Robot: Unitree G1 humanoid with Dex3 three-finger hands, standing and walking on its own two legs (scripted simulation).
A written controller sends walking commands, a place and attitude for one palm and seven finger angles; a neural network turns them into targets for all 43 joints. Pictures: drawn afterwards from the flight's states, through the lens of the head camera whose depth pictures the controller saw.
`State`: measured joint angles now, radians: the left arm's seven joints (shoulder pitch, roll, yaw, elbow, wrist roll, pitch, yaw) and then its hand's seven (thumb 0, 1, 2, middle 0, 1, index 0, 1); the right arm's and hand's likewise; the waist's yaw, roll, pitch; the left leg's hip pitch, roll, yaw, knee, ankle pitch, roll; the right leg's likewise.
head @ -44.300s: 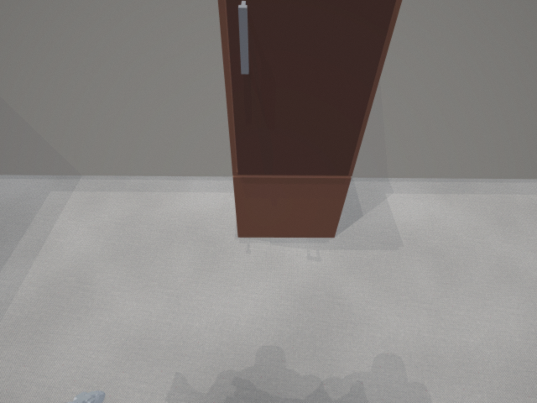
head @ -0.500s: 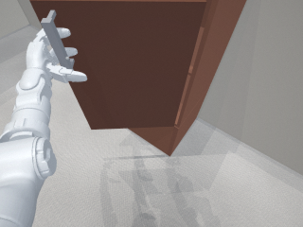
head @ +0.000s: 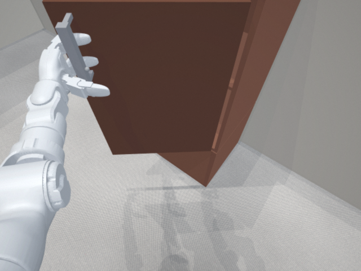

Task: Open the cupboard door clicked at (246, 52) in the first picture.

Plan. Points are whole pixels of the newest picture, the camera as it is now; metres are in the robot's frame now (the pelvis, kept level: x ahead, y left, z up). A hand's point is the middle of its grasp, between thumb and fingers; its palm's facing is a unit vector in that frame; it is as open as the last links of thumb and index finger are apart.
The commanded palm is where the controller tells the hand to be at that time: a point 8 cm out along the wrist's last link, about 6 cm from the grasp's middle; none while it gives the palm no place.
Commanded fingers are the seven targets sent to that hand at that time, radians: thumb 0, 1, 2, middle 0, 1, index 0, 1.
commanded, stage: close the thumb around the handle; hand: left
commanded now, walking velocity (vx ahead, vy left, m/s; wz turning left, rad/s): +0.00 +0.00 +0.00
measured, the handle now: (79, 54) +0.56 +0.19 +0.16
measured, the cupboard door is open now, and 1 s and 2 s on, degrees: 40 41 82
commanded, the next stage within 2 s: pull the door open along its arc in 0.78 s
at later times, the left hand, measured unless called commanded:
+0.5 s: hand (86, 70) +0.50 +0.17 +0.17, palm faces +0.01 -1.00 +0.02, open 9.2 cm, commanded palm +0.48 +0.22 +0.16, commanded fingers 0.00 0.73 0.83 -0.39 -1.33 -0.39 -1.33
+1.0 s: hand (87, 69) +0.50 +0.17 +0.16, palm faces +0.00 -1.00 +0.02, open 5.3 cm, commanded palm +0.47 +0.22 +0.16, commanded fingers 0.00 0.90 0.90 -0.40 -1.35 -0.40 -1.35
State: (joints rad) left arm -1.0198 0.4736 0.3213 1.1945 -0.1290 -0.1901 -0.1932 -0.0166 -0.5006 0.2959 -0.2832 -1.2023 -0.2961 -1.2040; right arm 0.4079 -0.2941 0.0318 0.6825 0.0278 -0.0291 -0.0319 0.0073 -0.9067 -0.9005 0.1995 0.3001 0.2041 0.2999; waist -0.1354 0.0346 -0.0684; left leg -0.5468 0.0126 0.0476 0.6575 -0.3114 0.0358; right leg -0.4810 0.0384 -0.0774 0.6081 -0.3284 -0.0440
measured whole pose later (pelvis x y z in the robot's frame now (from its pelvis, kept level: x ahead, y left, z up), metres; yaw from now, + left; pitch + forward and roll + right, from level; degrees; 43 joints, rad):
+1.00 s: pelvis +0.00 +0.01 +0.00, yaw -1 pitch +11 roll -1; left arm -0.97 0.46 0.34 1.15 -0.12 -0.19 -0.19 0.00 0.78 0.83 -0.36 -1.35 -0.39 -1.35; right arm 0.43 -0.29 0.03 0.69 0.02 -0.02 -0.03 0.01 -0.91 -0.90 0.20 0.30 0.20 0.30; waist -0.14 0.04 -0.08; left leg -0.53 0.01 0.06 0.65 -0.32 0.04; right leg -0.47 0.04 -0.06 0.60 -0.33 -0.04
